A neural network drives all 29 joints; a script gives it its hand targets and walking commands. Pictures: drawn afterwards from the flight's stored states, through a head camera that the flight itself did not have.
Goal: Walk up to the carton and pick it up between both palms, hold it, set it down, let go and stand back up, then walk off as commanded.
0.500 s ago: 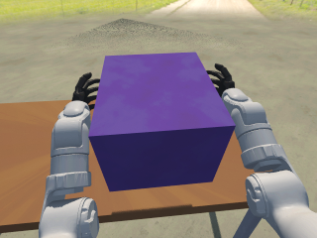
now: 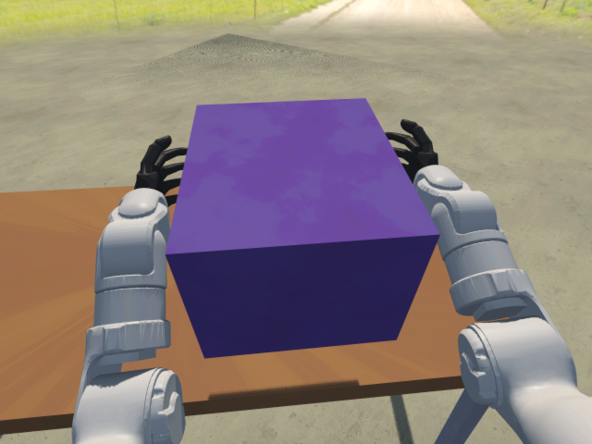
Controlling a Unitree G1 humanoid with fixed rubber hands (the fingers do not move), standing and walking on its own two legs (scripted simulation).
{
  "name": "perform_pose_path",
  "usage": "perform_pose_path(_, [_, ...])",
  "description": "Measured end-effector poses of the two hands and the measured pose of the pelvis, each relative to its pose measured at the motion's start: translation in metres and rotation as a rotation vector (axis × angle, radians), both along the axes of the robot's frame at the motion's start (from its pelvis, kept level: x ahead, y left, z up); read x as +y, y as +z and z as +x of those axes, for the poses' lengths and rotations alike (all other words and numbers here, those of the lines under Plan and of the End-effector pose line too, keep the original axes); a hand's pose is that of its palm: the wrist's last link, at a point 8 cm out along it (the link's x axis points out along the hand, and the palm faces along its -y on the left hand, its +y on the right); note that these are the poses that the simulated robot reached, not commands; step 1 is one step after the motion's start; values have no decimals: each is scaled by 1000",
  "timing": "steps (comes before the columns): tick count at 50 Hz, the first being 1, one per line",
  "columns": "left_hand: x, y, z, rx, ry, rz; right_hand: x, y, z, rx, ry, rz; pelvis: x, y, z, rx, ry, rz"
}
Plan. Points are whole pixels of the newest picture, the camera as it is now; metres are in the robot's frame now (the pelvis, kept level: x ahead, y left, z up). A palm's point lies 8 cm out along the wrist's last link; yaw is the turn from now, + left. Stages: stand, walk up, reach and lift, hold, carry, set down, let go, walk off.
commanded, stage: hold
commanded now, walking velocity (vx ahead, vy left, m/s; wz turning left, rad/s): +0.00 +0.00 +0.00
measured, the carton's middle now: (292, 217) +0.38 +0.01 +0.17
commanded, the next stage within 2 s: set down in 1.38 s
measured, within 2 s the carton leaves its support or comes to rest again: neither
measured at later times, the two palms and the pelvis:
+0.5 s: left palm (152, 197) +0.35 +0.18 +0.23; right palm (421, 174) +0.38 -0.17 +0.24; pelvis +0.00 +0.00 +0.00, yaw +0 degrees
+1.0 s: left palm (152, 196) +0.35 +0.18 +0.23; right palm (422, 173) +0.37 -0.17 +0.24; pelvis +0.00 +0.00 +0.00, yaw +0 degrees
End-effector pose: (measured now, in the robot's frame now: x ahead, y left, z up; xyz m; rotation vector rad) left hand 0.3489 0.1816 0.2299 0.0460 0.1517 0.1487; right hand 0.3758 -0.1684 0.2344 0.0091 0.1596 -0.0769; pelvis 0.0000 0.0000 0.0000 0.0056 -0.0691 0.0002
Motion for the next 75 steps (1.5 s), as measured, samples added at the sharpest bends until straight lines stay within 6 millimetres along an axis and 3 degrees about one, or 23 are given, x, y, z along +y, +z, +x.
perform_pose_path(5, [0, -3, 2, 8, 0, 0, 0, -3, 2, 8, 0, 0, 0, 0, 1, 1, 0, 0])
perform_pose_path(13, [1, 8, -2, -35, 3, 3, 1, 11, -1, -36, 0, -3, 0, 0, 1, 1, 0, 0])
perform_pose_path(23, [0, 0, -2, 0, 1, -1, 0, 1, -1, -1, 2, 0, 0, 0, -1, -1, 0, 0])
perform_pose_path(40, [1, 6, -3, -25, 2, 0, 1, 9, -2, -27, -1, -2, 0, 0, 1, 1, 0, 0])
perform_pose_path(75, [0, 4, 1, -12, 0, -1, 0, 3, 1, -14, 2, 1, 0, 0, 2, 2, 0, 0])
